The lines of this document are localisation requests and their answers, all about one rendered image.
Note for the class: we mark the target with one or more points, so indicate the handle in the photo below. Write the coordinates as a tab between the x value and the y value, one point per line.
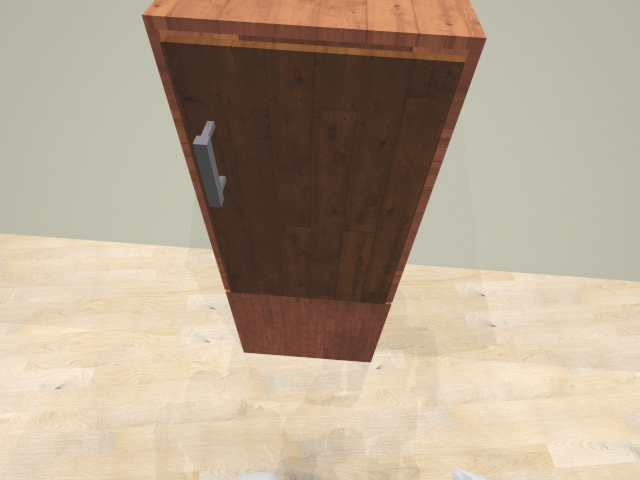
213	183

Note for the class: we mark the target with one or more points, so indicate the cupboard door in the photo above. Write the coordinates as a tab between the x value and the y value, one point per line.
326	151

